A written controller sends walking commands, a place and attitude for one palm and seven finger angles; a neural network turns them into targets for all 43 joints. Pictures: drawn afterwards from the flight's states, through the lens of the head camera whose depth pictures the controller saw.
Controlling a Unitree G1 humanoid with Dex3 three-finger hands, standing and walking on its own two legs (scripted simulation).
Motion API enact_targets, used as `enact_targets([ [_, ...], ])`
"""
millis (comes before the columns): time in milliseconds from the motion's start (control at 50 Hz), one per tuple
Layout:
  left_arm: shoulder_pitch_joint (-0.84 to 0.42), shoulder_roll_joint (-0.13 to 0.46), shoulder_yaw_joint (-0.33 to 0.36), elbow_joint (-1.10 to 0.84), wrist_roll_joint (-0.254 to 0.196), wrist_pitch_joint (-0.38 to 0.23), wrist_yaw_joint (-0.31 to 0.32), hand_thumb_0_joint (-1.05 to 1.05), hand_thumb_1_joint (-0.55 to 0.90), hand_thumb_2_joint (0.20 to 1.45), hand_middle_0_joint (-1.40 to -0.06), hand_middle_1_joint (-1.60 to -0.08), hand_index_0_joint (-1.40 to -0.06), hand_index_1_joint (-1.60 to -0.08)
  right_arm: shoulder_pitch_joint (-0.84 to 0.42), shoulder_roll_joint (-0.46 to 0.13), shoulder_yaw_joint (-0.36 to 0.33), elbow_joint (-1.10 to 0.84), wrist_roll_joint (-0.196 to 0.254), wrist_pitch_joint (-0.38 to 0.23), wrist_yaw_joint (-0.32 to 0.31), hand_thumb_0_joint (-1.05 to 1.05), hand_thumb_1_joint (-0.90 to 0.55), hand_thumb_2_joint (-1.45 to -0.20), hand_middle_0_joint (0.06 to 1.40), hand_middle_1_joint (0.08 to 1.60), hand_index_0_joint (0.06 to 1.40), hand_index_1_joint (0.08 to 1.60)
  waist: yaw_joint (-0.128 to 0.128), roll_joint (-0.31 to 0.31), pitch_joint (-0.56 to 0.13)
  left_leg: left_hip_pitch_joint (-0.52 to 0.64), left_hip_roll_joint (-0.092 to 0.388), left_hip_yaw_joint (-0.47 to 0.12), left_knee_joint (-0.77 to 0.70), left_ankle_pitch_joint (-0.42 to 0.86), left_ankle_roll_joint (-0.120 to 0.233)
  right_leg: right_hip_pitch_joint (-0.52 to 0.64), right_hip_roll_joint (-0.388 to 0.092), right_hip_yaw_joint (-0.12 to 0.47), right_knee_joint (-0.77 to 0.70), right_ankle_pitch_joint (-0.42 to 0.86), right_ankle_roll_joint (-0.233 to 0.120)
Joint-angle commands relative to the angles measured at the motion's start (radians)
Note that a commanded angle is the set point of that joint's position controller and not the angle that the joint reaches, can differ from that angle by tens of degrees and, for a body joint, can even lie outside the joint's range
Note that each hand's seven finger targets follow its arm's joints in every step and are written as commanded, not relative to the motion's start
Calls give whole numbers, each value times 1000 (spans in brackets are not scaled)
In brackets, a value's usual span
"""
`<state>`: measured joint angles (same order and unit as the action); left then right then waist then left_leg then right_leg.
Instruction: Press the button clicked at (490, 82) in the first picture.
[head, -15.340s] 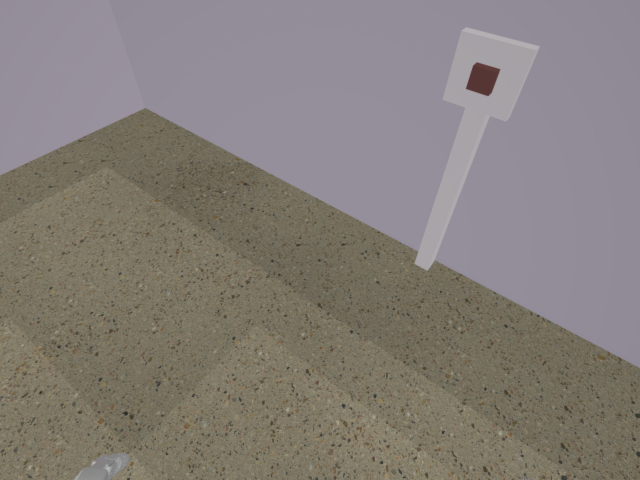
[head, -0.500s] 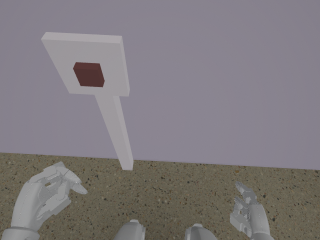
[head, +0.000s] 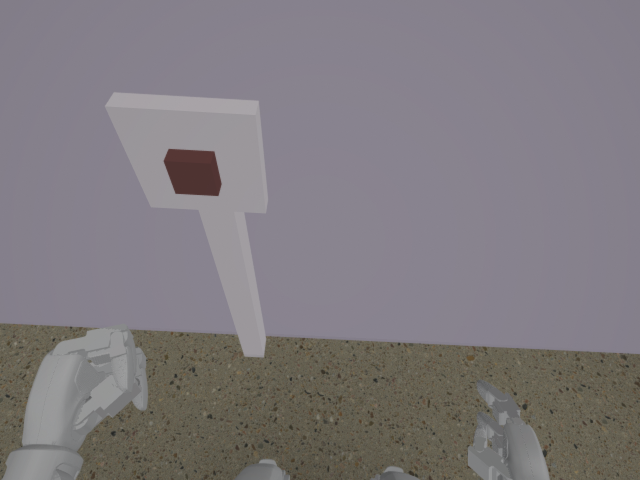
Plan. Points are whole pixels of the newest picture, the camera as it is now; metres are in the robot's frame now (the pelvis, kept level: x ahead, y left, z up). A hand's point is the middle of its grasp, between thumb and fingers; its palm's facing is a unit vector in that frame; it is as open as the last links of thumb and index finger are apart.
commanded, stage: raise the hand and make a fist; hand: left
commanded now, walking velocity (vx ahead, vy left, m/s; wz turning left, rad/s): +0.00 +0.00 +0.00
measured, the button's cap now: (194, 171) +0.48 +0.21 +0.10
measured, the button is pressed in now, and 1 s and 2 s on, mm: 0 0 0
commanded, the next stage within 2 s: aim a knuckle at the button in 0.80 s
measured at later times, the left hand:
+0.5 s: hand (153, 338) +0.24 +0.19 +0.09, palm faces +0.05 -1.00 -0.07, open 3.1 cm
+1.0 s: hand (164, 341) +0.24 +0.18 +0.09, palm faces +0.07 -1.00 -0.06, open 3.1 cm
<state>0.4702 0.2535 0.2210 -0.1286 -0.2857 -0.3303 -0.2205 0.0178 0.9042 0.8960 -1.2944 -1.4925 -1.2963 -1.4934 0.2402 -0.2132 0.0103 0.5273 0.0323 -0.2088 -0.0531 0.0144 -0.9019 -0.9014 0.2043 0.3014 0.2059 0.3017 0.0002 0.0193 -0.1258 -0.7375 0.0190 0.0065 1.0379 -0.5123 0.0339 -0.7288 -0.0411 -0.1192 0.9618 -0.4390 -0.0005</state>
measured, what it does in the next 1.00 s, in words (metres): stands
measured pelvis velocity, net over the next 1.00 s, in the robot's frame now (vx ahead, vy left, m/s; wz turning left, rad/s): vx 0.01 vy -0.03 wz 0.01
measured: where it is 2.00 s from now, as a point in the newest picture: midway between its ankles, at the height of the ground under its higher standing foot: outside the picture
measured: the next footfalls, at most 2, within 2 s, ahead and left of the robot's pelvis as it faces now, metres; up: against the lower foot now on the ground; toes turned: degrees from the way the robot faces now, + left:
none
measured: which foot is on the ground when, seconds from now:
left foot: down 0.00-1.00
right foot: down 0.00-1.00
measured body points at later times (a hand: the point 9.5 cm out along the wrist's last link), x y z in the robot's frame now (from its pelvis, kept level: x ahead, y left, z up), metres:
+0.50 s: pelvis +0.01 -0.01 +0.02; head +0.05 -0.01 +0.47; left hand +0.24 +0.25 +0.10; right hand +0.18 -0.25 -0.06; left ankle +0.00 +0.09 -0.68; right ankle +0.02 -0.13 -0.68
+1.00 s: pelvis +0.01 -0.03 +0.02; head +0.05 -0.03 +0.47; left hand +0.23 +0.24 +0.10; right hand +0.19 -0.26 -0.06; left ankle +0.00 +0.09 -0.68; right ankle +0.02 -0.13 -0.68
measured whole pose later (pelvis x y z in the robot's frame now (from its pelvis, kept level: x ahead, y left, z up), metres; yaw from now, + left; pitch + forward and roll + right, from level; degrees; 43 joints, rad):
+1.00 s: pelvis +0.01 -0.03 +0.02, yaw +0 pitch +9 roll -1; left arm 0.32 0.24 0.23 0.02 -0.29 -0.31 -0.26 0.02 0.90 0.90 -1.30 -1.50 -1.30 -1.50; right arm 0.25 -0.25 0.02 0.57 0.04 -0.20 -0.06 0.01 -0.90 -0.90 0.20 0.30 0.21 0.30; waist 0.01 0.03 -0.09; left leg -0.57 0.02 0.00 0.87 -0.46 0.00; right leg -0.58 -0.03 -0.12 0.84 -0.41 -0.03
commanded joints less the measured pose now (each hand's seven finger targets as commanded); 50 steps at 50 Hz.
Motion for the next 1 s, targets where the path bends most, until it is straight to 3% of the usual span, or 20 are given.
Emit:
enact_targets([
  [0,-32,102,46,-188,-6,-43,-2,0,900,900,-1300,-1500,-1300,-1500,-43,-148,-51,-152,7,-59,-15,0,-900,-900,200,300,200,300,-2,66,-136,122,-7,-70,-221,273,-32,126,46,20,-128,132,-23],
  [40,-67,117,47,-174,0,-31,-5,0,900,900,-1300,-1500,-1300,-1500,-41,-152,-47,-150,5,-58,-15,0,-900,-900,200,300,200,300,-8,49,-119,119,-6,-73,-226,268,-29,136,47,23,-137,134,-24],
  [140,-103,144,83,-193,-9,-30,-3,0,900,900,-1300,-1500,-1300,-1500,-33,-151,-46,-145,6,-62,-20,0,-900,-900,200,300,200,300,2,30,-157,163,-6,-69,-237,333,-32,188,47,25,-149,198,-24],
  [160,-113,140,82,-206,-12,-34,-4,0,900,900,-1300,-1500,-1300,-1500,-30,-151,-44,-145,7,-63,-20,0,-900,-900,200,300,200,300,4,51,-177,178,-8,-63,-240,344,-32,199,44,29,-152,209,-23],
  [300,-166,131,68,-147,-17,-4,-13,0,900,900,-1300,-1500,-1300,-1500,-29,-156,-39,-128,12,-61,-22,0,-900,-900,200,300,200,300,-9,39,-132,187,-10,-54,-261,327,-28,220,40,34,-191,224,-18],
  [320,-172,129,64,-144,-16,1,-16,0,900,900,-1300,-1500,-1300,-1500,-29,-158,-38,-128,13,-62,-23,0,-900,-900,200,300,200,300,-6,50,-137,193,-11,-54,-267,332,-29,229,38,35,-195,228,-19],
  [340,-182,141,70,-134,-14,8,-16,0,900,900,-1300,-1500,-1300,-1500,-31,-160,-37,-126,11,-61,-23,0,-900,-900,200,300,200,300,-8,20,-133,189,-10,-55,-267,335,-26,244,40,37,-200,234,-20],
  [380,-206,158,84,-141,-16,14,-20,0,900,900,-1300,-1500,-1300,-1500,-27,-160,-35,-127,12,-61,-25,0,-900,-900,200,300,200,300,-3,42,-154,207,-13,-48,-276,346,-24,265,35,44,-210,255,-18],
  [440,-166,145,91,-104,-20,19,-19,0,900,900,-1300,-1500,-1300,-1500,-35,-156,-38,-124,12,-59,-24,0,-900,-900,200,300,200,300,9,-1,-143,204,-14,-45,-280,371,-23,291,38,44,-217,283,-19],
  [500,-175,138,89,-114,-19,10,-16,0,900,900,-1300,-1500,-1300,-1500,-32,-153,-40,-125,11,-58,-20,0,-900,-900,200,300,200,300,8,40,-143,220,-17,-33,-285,380,-25,291,34,46,-221,303,-17],
  [540,-175,144,96,-98,-22,3,-12,0,900,900,-1300,-1500,-1300,-1500,-37,-155,-41,-121,8,-55,-19,0,-900,-900,200,300,200,300,7,-14,-134,201,-19,-32,-280,375,-20,308,35,54,-227,311,-14],
  [600,-203,137,86,-108,-19,-17,-15,0,900,900,-1300,-1500,-1300,-1500,-35,-155,-40,-120,8,-57,-18,0,-900,-900,200,300,200,300,2,22,-132,205,-23,-25,-282,347,-20,297,30,63,-235,289,-13],
  [620,-198,132,82,-94,-16,-20,-15,0,900,900,-1300,-1500,-1300,-1500,-36,-153,-40,-117,9,-58,-19,0,-900,-900,200,300,200,300,1,21,-118,202,-23,-25,-282,342,-21,293,29,62,-236,284,-14],
  [640,-204,135,80,-88,-18,-23,-17,0,900,900,-1300,-1500,-1300,-1500,-35,-156,-39,-115,7,-56,-18,0,-900,-900,200,300,200,300,-4,-22,-118,190,-22,-28,-280,336,-17,302,31,65,-239,278,-12],
  [700,-215,140,82,-101,-17,-36,-26,0,900,900,-1300,-1500,-1300,-1500,-35,-155,-41,-114,9,-59,-19,0,-900,-900,200,300,200,300,-2,22,-141,207,-24,-23,-279,345,-17,307,26,72,-239,295,-12],
  [880,-203,137,91,-77,-30,-42,-39,0,900,900,-1300,-1500,-1300,-1500,-45,-151,-41,-111,11,-54,-21,0,-900,-900,200,300,200,300,2,9,-141,196,-29,-18,-277,335,-15,325,22,86,-250,296,-8],
  [940,-266,140,82,-51,-25,-44,-37,0,900,900,-1300,-1500,-1300,-1500,-43,-156,-39,-102,10,-50,-23,0,-900,-900,200,300,200,300,-14,-11,-114,188,-26,-23,-271,323,-12,296,27,83,-248,277,-8],
  [980,-322,128,66,-35,-20,-46,-36,0,900,900,-1300,-1500,-1300,-1500,-40,-158,-38,-98,11,-52,-26,0,-900,-900,200,300,200,300,-20,8,-113,193,-27,-23,-272,305,-14,273,25,81,-246,255,-8],
])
